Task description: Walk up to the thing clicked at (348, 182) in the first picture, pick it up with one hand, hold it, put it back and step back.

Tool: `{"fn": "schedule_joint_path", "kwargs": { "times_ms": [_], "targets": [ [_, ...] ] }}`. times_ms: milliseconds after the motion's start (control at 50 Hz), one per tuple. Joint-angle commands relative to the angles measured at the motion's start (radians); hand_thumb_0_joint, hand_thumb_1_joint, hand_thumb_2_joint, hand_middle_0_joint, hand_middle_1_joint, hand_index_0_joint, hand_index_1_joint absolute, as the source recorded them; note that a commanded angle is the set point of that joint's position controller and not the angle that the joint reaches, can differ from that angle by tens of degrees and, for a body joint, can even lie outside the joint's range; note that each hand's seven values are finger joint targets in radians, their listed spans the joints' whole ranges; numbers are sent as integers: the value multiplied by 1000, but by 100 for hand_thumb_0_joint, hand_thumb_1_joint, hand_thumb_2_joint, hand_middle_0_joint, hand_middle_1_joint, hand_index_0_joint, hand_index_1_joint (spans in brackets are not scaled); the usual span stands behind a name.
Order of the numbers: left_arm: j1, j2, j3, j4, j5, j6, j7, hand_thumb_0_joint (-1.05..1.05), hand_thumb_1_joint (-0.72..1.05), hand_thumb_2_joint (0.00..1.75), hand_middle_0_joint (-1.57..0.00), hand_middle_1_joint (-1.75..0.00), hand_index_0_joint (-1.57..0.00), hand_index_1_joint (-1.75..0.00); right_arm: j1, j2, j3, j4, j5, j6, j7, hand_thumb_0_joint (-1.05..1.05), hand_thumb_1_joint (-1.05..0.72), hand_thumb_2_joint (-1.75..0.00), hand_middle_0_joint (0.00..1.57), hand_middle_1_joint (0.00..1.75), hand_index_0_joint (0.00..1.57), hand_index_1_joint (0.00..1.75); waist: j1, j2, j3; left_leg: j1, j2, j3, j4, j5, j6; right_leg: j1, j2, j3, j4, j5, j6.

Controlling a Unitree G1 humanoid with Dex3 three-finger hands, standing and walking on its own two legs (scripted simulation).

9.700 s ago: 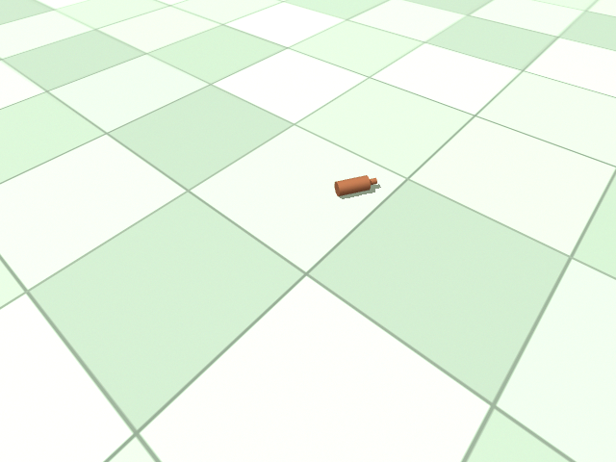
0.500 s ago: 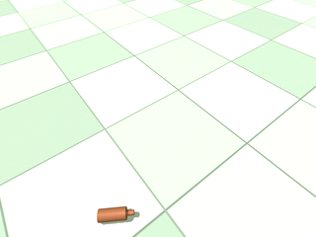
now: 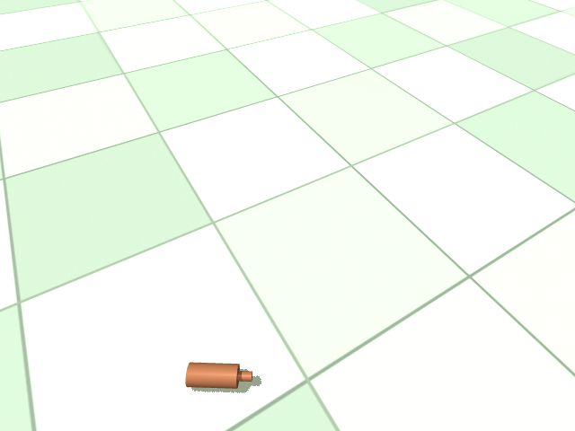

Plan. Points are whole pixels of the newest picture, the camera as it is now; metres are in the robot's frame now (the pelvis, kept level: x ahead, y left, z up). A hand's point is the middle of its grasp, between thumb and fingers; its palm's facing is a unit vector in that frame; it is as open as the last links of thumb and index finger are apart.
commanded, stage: walk up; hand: left
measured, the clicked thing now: (220, 375) +0.43 +0.22 -0.72
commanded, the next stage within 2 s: none
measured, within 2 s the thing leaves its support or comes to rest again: neither
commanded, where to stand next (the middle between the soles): +0.06 +0.02 m, yaw +0 degrees
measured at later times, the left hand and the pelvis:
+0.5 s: hand out of the picture +0.08 +0.27 -0.14, palm faces +0.03 -0.94 -0.35, open 7.4 cm; pelvis +0.00 +0.00 +0.02, yaw +1 degrees
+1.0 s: hand out of the picture +0.08 +0.29 -0.15, palm faces -0.11 -0.94 -0.32, open 7.4 cm; pelvis -0.01 +0.03 +0.02, yaw -1 degrees
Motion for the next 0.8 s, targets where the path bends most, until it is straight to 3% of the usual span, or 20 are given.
{"fn": "schedule_joint_path", "kwargs": {
  "times_ms": [0, 80, 120, 200, 360, 380, 400, 440, 520, 540, 580, 600, 640, 660, 680, 700, 720, 740, 760, 780],
  "targets": [
    [-79, 209, 34, -33, 2, -27, 3, 0, 90, 90, -20, -30, -20, -30, -45, -216, -40, -23, 1, -9, -5, 0, -90, -90, 20, 30, 20, 30, -10, 74, -93, -25, 97, -123, -252, -104, 57, 55, -105, 162, -226, -232, -49],
    [-56, 201, 28, 22, 1, -35, 0, 0, 90, 90, -20, -30, -20, -30, -88, -211, -29, 0, 6, -15, 1, 0, -90, -90, 20, 30, 20, 30, 7, 37, -91, -3, 103, -118, -279, -33, 55, 98, -99, 148, -280, -140, -32],
    [-61, 195, 26, 37, 0, -39, -1, 0, 90, 90, -20, -30, -20, -30, -80, -211, -28, 18, 10, -19, 1, 0, -90, -90, 20, 30, 20, 30, 0, 32, -133, 48, 106, -102, -285, 65, 47, 138, -109, 142, -287, -51, -28],
    [-54, 191, 24, 68, -1, -40, 1, 0, 90, 90, -20, -30, -20, -30, -97, -206, -27, 37, 15, -17, 0, 0, -90, -90, 20, 30, 20, 30, 0, 14, -141, 84, 107, -90, -300, 133, 43, 164, -110, 125, -307, 5, -17],
    [-43, 183, 27, 91, 2, -34, 2, 0, 90, 90, -20, -30, -20, -30, -122, -204, -28, 62, 10, -12, 0, 0, -90, -90, 20, 30, 20, 30, 11, 19, -121, 59, 114, -100, -361, 90, 38, 186, -105, 114, -331, -20, -6],
    [-58, 244, 51, 75, -4, -18, 9, 0, 90, 90, -20, -30, -20, -30, -123, -260, -49, 65, 14, 5, -4, 0, -90, -90, 20, 30, 20, 30, 9, 8, -27, 19, 99, -94, -274, 306, 37, 117, -106, 106, -246, 215, -15],
    [-47, 235, 53, 60, -9, -11, 12, 0, 90, 90, -20, -30, -20, -30, -105, -247, -49, 54, 20, 11, -8, 0, -90, -90, 20, 30, 20, 30, 5, 16, -67, 27, 102, -87, -246, 387, 38, 137, -103, 88, -212, 288, -22],
    [-20, 228, 56, 40, -9, -5, 15, 0, 90, 90, -20, -30, -20, -30, -93, -244, -57, 35, 28, 18, -9, 0, -90, -90, 20, 30, 20, 30, 8, 23, -164, 58, 102, -79, -198, 434, 49, 178, -102, 70, -172, 342, -33],
    [-53, 242, 64, -19, 1, 16, 15, 0, 90, 90, -20, -30, -20, -30, -73, -230, -68, -7, 22, 37, -14, 0, -90, -90, 20, 30, 20, 30, 5, -21, -224, 50, 53, -39, -63, 309, 47, 138, -161, 125, -172, 305, -93],
    [-75, 257, 68, -38, 5, 20, 16, 0, 90, 90, -20, -30, -20, -30, -54, -218, -68, -13, 20, 44, -13, 0, -90, -90, 20, 30, 20, 30, 1, -71, -221, 42, 16, -12, 22, 220, 40, 112, -207, 167, -201, 287, -125],
    [-145, 286, 75, -85, 19, 24, 19, 0, 90, 90, -20, -30, -20, -30, 13, -208, -74, -20, 13, 61, -9, 0, -90, -90, 20, 30, 20, 30, -16, -185, -203, 38, -51, 45, 244, -147, 30, 4, -328, 262, -259, 234, -215],
    [-163, 289, 78, -105, 29, 27, 20, 0, 90, 90, -20, -30, -20, -30, 62, -208, -78, -21, 9, 66, -5, 0, -90, -90, 20, 30, 20, 30, -24, -210, -190, 51, -36, 22, 306, -224, 37, -70, -355, 281, -261, 173, -240],
    [-171, 278, 76, -113, 43, 24, 27, 0, 90, 90, -20, -30, -20, -30, 86, -215, -88, -28, 5, 62, 9, 0, -90, -90, 20, 30, 20, 30, -38, -174, -201, 46, 4, -6, 208, -183, 50, -46, -295, 225, -212, 32, -196],
    [-173, 273, 76, -109, 44, 22, 27, 0, 90, 90, -20, -30, -20, -30, 124, -207, -90, -15, -1, 52, 14, 0, -90, -90, 20, 30, 20, 30, -52, -159, -218, 62, 14, 19, 39, -103, 48, -16, -247, 182, -164, -106, -149],
    [-154, 244, 68, -106, 43, 28, 23, 0, 90, 90, -20, -30, -20, -30, 147, -206, -96, 0, -15, 37, 15, 0, -90, -90, 20, 30, 20, 30, -60, -86, -216, 107, 19, -30, -126, -115, 54, -59, -194, 157, -71, -279, -110],
    [-102, 177, 48, -105, 33, 34, 17, 0, 90, 90, -20, -30, -20, -30, 125, -242, -101, -8, -38, 22, 12, 0, -90, -90, 20, 30, 20, 30, -49, 134, -172, 111, 127, -279, -382, -328, 90, -161, -62, 94, 119, -390, -60],
    [-71, 140, 38, -107, 31, 32, 10, 0, 90, 90, -20, -30, -20, -30, 34, -307, -108, -46, -54, 5, 4, 0, -90, -90, 20, 30, 20, 30, -11, 192, -107, 81, 267, -481, -463, -418, 129, -268, 61, 102, 251, -311, -24],
    [-88, 206, 58, -93, 33, 26, 20, 0, 90, 90, -20, -30, -20, -30, -13, -362, -112, -74, -44, -6, 3, 0, -90, -90, 20, 30, 20, 30, -31, 165, -69, -63, 330, -545, -473, -441, 185, -203, 12, 218, 237, -317, -22],
    [-101, 217, 62, -72, 29, 21, 17, 0, 90, 90, -20, -30, -20, -30, -63, -320, -104, -75, -43, -18, -3, 0, -90, -90, 20, 30, 20, 30, -13, 98, -20, -123, 310, -484, -457, -347, 177, -132, 9, 239, 263, -259, -23],
    [-48, 215, 63, -57, 19, 19, 10, 0, 90, 90, -20, -30, -20, -30, -97, -290, -95, -85, -42, -33, -7, 0, -90, -90, 20, 30, 20, 30, 17, 82, -28, -39, 263, -371, -405, -159, 149, -130, 24, 244, 269, -198, -19]
  ]
}}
